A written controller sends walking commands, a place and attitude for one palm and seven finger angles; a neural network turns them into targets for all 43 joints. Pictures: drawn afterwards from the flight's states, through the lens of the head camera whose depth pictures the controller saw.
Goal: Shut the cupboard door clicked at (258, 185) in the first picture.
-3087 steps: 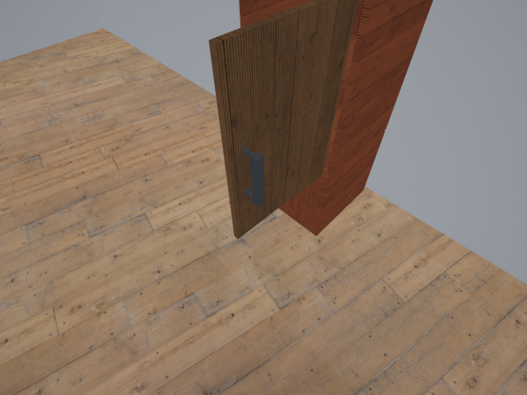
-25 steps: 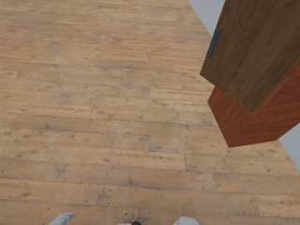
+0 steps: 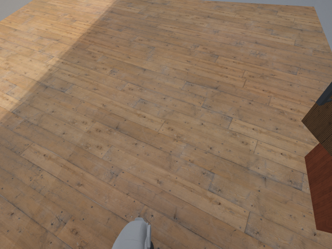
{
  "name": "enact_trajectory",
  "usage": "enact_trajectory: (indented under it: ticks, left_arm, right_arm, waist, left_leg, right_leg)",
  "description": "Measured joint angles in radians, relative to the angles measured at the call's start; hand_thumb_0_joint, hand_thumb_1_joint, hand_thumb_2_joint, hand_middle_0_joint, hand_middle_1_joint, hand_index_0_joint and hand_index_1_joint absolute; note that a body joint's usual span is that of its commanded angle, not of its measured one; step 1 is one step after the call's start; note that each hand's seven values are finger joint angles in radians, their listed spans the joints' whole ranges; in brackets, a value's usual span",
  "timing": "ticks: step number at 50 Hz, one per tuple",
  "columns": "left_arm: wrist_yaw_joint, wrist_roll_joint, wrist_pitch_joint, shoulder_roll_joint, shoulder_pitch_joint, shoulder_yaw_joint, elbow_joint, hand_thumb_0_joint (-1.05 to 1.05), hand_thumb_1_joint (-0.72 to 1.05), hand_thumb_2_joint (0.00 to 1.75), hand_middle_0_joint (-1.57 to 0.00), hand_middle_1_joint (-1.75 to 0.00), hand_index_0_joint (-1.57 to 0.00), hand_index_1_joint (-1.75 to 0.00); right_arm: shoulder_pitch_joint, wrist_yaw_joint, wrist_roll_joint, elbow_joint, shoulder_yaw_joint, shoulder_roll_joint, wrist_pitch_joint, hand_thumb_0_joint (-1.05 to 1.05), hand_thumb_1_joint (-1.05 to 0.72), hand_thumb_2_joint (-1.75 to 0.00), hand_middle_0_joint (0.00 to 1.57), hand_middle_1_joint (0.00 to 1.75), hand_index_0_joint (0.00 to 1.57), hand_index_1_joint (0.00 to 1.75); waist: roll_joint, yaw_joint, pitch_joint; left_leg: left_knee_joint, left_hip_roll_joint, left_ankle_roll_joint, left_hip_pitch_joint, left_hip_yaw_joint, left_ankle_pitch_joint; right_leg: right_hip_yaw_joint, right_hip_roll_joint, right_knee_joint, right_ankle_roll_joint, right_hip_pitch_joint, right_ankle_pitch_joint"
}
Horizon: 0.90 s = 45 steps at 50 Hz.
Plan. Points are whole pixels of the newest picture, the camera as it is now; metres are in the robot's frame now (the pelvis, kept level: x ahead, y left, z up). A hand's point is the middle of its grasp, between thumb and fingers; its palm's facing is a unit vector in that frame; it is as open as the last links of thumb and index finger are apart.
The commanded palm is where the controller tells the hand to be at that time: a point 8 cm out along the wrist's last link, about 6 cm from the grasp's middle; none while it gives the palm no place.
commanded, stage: walk to a spot facing it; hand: left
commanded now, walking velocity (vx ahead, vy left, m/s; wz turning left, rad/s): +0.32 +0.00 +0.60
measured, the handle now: out of the picture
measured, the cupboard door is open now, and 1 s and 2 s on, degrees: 29 29 29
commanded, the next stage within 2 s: turn to face it in 0.48 s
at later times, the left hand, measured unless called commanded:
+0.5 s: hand (97, 195) +0.27 +0.25 -0.15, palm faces +0.19 -0.96 -0.21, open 7.3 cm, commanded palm none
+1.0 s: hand (106, 183) +0.32 +0.24 -0.17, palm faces +0.19 -0.95 -0.23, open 7.2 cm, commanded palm none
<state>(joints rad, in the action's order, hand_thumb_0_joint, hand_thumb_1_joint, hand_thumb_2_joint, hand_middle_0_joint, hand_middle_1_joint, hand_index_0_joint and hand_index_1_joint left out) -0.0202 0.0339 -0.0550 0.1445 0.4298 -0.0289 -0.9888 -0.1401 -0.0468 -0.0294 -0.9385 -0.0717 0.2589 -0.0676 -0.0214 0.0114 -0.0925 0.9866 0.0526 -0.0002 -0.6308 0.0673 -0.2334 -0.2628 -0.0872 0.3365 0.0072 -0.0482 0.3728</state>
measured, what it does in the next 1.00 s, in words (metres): walks ahead: left foot, then right foot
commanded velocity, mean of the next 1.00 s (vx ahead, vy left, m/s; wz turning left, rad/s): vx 0.16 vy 0.00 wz -0.04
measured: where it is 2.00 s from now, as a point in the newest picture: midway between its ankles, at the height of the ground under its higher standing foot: (166, 213)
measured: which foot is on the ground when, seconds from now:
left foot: up 0.00-0.14, down 0.16-0.64, up 0.66-1.00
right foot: down 0.00-0.16, up 0.18-0.62, down 0.64-1.00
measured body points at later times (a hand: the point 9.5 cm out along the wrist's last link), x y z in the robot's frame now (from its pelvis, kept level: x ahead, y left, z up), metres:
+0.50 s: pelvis +0.19 +0.04 +0.00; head +0.22 +0.05 +0.45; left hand +0.26 +0.30 -0.13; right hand +0.24 -0.19 -0.15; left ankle +0.14 +0.11 -0.74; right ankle +0.32 -0.11 -0.69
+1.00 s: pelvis +0.34 +0.04 +0.00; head +0.39 +0.05 +0.44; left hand +0.31 +0.29 -0.16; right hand +0.49 -0.17 -0.14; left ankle +0.38 +0.17 -0.72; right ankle +0.35 -0.08 -0.74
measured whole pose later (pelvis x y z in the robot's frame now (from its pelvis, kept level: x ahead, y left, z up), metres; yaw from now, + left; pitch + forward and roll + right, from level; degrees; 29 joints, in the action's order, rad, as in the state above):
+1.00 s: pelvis +0.34 +0.04 +0.00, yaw +6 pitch +0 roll -1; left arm -0.02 0.03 0.02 0.19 0.30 -0.07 -0.99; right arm -0.11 0.02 -0.01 -0.93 -0.04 0.17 -0.02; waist 0.00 0.03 -0.08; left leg 0.73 0.03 -0.05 -0.42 0.03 -0.33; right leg 0.04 0.02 0.48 -0.01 0.23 0.26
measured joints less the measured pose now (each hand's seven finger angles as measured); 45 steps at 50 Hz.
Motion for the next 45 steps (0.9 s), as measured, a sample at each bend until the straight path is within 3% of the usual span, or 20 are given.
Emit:
enact_trajectory:
  ticks: [5, 7, 8, 9, 11, 13, 17, 21, 26, 31, 34, 36, 38, 40, 45]
  left_arm:
    - [0.004, 0.001, 0.006, 0.000, 0.065, 0.001, -0.034, 0.00, 0.91, 0.90, -0.21, -0.30, -0.20, -0.30]
    - [0.011, -0.003, 0.013, 0.004, 0.091, 0.000, -0.050, 0.00, 0.91, 0.90, -0.21, -0.30, -0.20, -0.30]
    - [0.018, -0.007, 0.019, 0.001, 0.109, 0.001, -0.053, 0.00, 0.91, 0.90, -0.21, -0.30, -0.20, -0.30]
    - [0.024, -0.011, 0.034, 0.008, 0.099, 0.001, -0.056, 0.00, 0.91, 0.90, -0.21, -0.30, -0.20, -0.30]
    - [0.026, -0.013, 0.061, 0.032, 0.044, -0.009, -0.048, 0.01, 0.91, 0.90, -0.21, -0.30, -0.20, -0.30]
    - [0.022, -0.007, 0.063, 0.047, -0.019, -0.024, -0.024, 0.01, 0.91, 0.90, -0.21, -0.30, -0.20, -0.30]
    - [0.026, 0.004, 0.056, 0.056, -0.136, -0.038, 0.044, 0.01, 0.91, 0.90, -0.20, -0.30, -0.20, -0.30]
    - [0.034, 0.005, 0.055, 0.056, -0.226, -0.039, 0.092, 0.00, 0.91, 0.90, -0.20, -0.30, -0.20, -0.30]
    - [0.040, 0.000, 0.057, 0.059, -0.305, -0.037, 0.123, 0.00, 0.91, 0.90, -0.20, -0.30, -0.20, -0.30]
    - [0.039, -0.002, 0.041, 0.061, -0.345, -0.026, 0.144, 0.00, 0.91, 0.90, -0.20, -0.30, -0.20, -0.30]
    - [0.026, -0.002, 0.004, 0.037, -0.352, -0.012, 0.133, 0.00, 0.91, 0.90, -0.20, -0.30, -0.20, -0.30]
    - [0.018, -0.003, -0.005, 0.020, -0.335, -0.001, 0.118, 0.00, 0.91, 0.90, -0.20, -0.30, -0.20, -0.30]
    - [0.007, -0.006, 0.001, 0.005, -0.300, 0.003, 0.094, 0.00, 0.91, 0.90, -0.20, -0.30, -0.20, -0.30]
    - [-0.002, -0.013, 0.011, -0.007, -0.260, -0.005, 0.069, 0.00, 0.92, 0.90, -0.21, -0.30, -0.20, -0.30]
    - [-0.007, -0.010, 0.037, 0.027, -0.188, -0.032, 0.024, -0.02, 0.96, 0.90, -0.21, -0.30, -0.21, -0.30]
  right_arm:
    - [0.091, -0.006, -0.001, 0.036, 0.021, -0.023, 0.020, 0.01, -0.91, -0.90, 0.19, 0.30, 0.20, 0.30]
    - [0.106, -0.004, -0.004, 0.065, 0.028, -0.026, 0.044, 0.01, -0.91, -0.90, 0.19, 0.30, 0.20, 0.30]
    - [0.103, -0.004, -0.007, 0.083, 0.031, -0.019, 0.060, 0.01, -0.91, -0.90, 0.20, 0.30, 0.20, 0.30]
    - [0.102, 0.004, -0.004, 0.094, 0.030, -0.020, 0.077, 0.01, -0.91, -0.90, 0.20, 0.30, 0.20, 0.30]
    - [0.088, 0.019, 0.005, 0.092, 0.033, -0.028, 0.091, 0.00, -0.91, -0.90, 0.20, 0.30, 0.20, 0.30]
    - [0.056, 0.032, 0.006, 0.076, 0.041, -0.036, 0.093, 0.00, -0.91, -0.90, 0.20, 0.30, 0.20, 0.30]
    - [-0.019, 0.048, 0.006, 0.026, 0.046, -0.053, 0.095, 0.00, -0.91, -0.90, 0.20, 0.30, 0.20, 0.30]
    - [-0.098, 0.051, 0.009, -0.019, 0.045, -0.075, 0.097, 0.00, -0.91, -0.90, 0.20, 0.30, 0.21, 0.30]
    - [-0.186, 0.053, 0.008, -0.061, 0.040, -0.094, 0.101, 0.00, -0.91, -0.90, 0.20, 0.30, 0.21, 0.30]
    - [-0.250, 0.059, 0.007, -0.090, 0.033, -0.095, 0.096, 0.01, -0.91, -0.90, 0.20, 0.30, 0.21, 0.30]
    - [-0.246, 0.065, 0.019, -0.118, 0.026, -0.078, 0.089, 0.01, -0.91, -0.90, 0.20, 0.30, 0.21, 0.30]
    - [-0.228, 0.074, 0.020, -0.123, 0.026, -0.072, 0.083, 0.01, -0.91, -0.90, 0.20, 0.30, 0.20, 0.30]
    - [-0.201, 0.077, 0.020, -0.120, 0.026, -0.069, 0.076, 0.01, -0.91, -0.90, 0.20, 0.30, 0.20, 0.30]
    - [-0.164, 0.076, 0.018, -0.102, 0.025, -0.067, 0.068, 0.01, -0.91, -0.90, 0.20, 0.30, 0.20, 0.30]
    - [-0.048, 0.071, 0.014, -0.041, 0.024, -0.073, 0.050, 0.01, -0.91, -0.90, 0.20, 0.30, 0.20, 0.30]
  waist:
    - [0.030, 0.039, -0.034]
    - [0.036, 0.037, -0.035]
    - [0.015, 0.032, -0.020]
    - [0.016, 0.022, -0.023]
    - [0.039, 0.031, -0.043]
    - [0.053, 0.036, -0.042]
    - [0.049, 0.024, -0.020]
    - [0.042, -0.005, 0.011]
    - [0.041, -0.046, 0.033]
    - [0.035, -0.078, 0.032]
    - [-0.006, -0.073, 0.007]
    - [-0.004, -0.063, -0.009]
    - [0.007, -0.046, -0.011]
    - [0.015, -0.035, -0.008]
    - [0.015, -0.006, -0.002]
  left_leg:
    - [-0.219, -0.039, 0.050, 0.087, 0.081, -0.055]
    - [-0.315, -0.072, 0.083, 0.166, 0.108, -0.057]
    - [-0.354, -0.067, 0.116, 0.196, 0.092, 0.000]
    - [-0.313, -0.074, 0.128, 0.183, 0.083, 0.014]
    - [-0.275, -0.097, 0.123, 0.206, 0.080, -0.034]
    - [-0.313, -0.113, 0.109, 0.253, 0.069, -0.054]
    - [-0.424, -0.128, 0.101, 0.347, 0.029, -0.033]
    - [-0.519, -0.131, 0.096, 0.427, -0.009, -0.026]
    - [-0.592, -0.126, 0.074, 0.501, -0.044, -0.046]
    - [-0.541, -0.110, 0.037, 0.529, -0.071, -0.140]
    - [-0.276, -0.080, 0.029, 0.443, -0.087, -0.250]
    - [-0.052, -0.080, 0.021, 0.359, -0.077, -0.309]
    - [0.055, -0.067, 0.005, 0.290, -0.053, -0.300]
    - [0.046, -0.043, -0.009, 0.238, -0.036, -0.265]
    - [-0.076, -0.005, -0.041, 0.160, -0.037, -0.153]
  right_leg:
    - [-0.062, -0.033, 0.059, 0.036, -0.043, 0.087]
    - [-0.073, -0.068, 0.209, 0.044, -0.009, 0.141]
    - [-0.058, -0.077, 0.370, 0.038, 0.055, 0.133]
    - [0.001, -0.085, 0.562, 0.035, 0.135, 0.136]
    - [0.137, -0.080, 0.857, 0.026, 0.292, 0.108]
    - [0.200, -0.079, 0.955, 0.025, 0.422, 0.046]
    - [0.247, -0.087, 0.859, 0.036, 0.588, -0.050]
    - [0.261, -0.082, 0.705, 0.050, 0.660, -0.144]
    - [0.256, -0.052, 0.493, 0.055, 0.636, -0.223]
    - [0.225, 0.013, 0.263, 0.033, 0.499, -0.227]
    - [0.192, 0.048, 0.252, -0.026, 0.443, -0.147]
    - [0.188, 0.049, 0.243, -0.035, 0.401, -0.126]
    - [0.197, 0.050, 0.201, -0.036, 0.355, -0.133]
    - [0.207, 0.054, 0.154, -0.039, 0.317, -0.143]
    - [0.243, 0.083, 0.103, -0.034, 0.279, -0.151]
